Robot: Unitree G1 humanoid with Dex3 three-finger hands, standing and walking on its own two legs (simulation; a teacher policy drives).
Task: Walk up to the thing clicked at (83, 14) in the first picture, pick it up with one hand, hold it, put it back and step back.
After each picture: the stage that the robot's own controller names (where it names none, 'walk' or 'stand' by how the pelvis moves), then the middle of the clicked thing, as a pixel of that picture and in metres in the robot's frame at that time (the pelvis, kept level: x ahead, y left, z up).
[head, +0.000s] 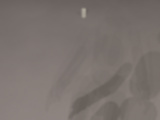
stand; (83, 12) +2.10 -0.05 -0.72
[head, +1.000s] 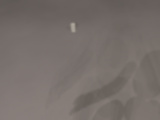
walk; (73, 27) +1.96 +0.22 -0.71
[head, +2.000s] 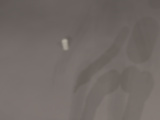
walk; (65, 44) +1.40 +0.30 -0.72
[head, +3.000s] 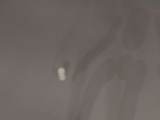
walk; (61, 74) +0.95 +0.25 -0.72
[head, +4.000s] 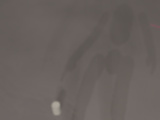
walk; (56, 108) +0.60 +0.21 -0.70
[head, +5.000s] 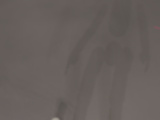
stand; out of the picture +0.45 +0.20 -0.71
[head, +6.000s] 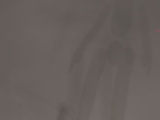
stand; out of the picture +0.43 +0.20 -0.72
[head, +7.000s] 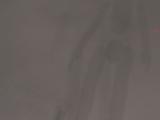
stand; out of the picture +0.40 +0.22 -0.73
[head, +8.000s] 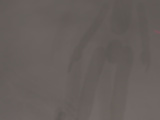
stand; out of the picture +0.39 +0.22 -0.73
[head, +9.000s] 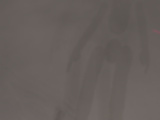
stand; out of the picture +0.39 +0.22 -0.73
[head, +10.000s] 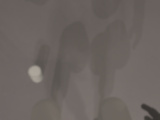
go down; (36, 74) +0.46 +0.22 -0.44
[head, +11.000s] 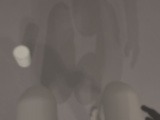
go down; (23, 56) +0.49 +0.23 -0.31
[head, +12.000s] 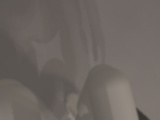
close in; out of the picture +0.47 +0.27 -0.24
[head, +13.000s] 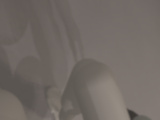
close; out of the picture +0.46 +0.29 -0.23
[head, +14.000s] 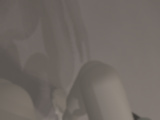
lift; out of the picture +0.44 +0.27 -0.23
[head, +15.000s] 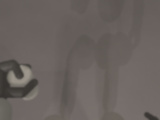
lift; (24, 83) +0.34 +0.19 -0.02
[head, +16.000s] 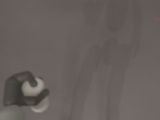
hold; (36, 95) +0.32 +0.17 +0.00
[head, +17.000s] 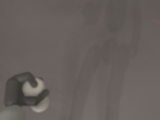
hold; (36, 95) +0.32 +0.17 -0.01
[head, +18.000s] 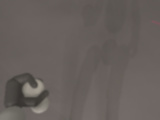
crouch; (36, 96) +0.32 +0.17 -0.01
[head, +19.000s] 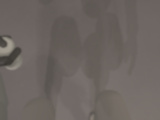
crouch; (8, 54) +0.45 +0.22 -0.10
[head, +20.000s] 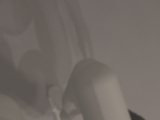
lower; out of the picture +0.45 +0.30 -0.24
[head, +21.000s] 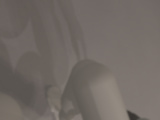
lower; out of the picture +0.45 +0.30 -0.24
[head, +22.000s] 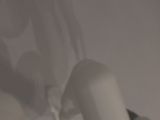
lower; out of the picture +0.45 +0.30 -0.24
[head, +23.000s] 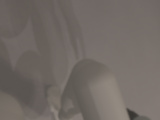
lower; out of the picture +0.45 +0.30 -0.24
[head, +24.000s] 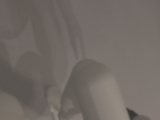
loosen; out of the picture +0.45 +0.30 -0.24
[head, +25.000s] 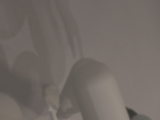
withdraw; out of the picture +0.44 +0.30 -0.24
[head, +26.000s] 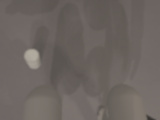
walk; (33, 59) +0.47 +0.23 -0.34
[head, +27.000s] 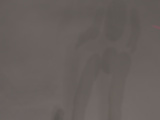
stand; out of the picture +0.40 +0.20 -0.66
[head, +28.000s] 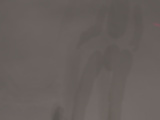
stand; out of the picture +0.40 +0.21 -0.67
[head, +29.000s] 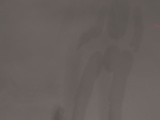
stand; out of the picture +0.40 +0.21 -0.67
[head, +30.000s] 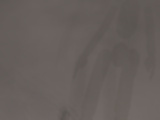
stand; out of the picture +0.41 +0.21 -0.72
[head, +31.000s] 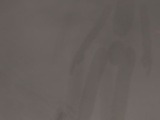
stand; out of the picture +0.39 +0.22 -0.73
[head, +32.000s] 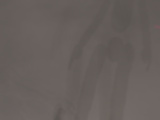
walk; out of the picture +0.40 +0.22 -0.72
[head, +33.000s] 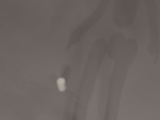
walk; (61, 84) +0.66 +0.17 -0.69
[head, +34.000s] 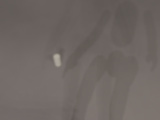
stand; (57, 60) +1.02 +0.28 -0.69
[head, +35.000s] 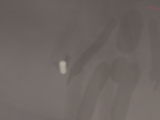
stand; (63, 67) +1.01 +0.19 -0.71
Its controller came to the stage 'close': yes
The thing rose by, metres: 0.70
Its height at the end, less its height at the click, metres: +0.00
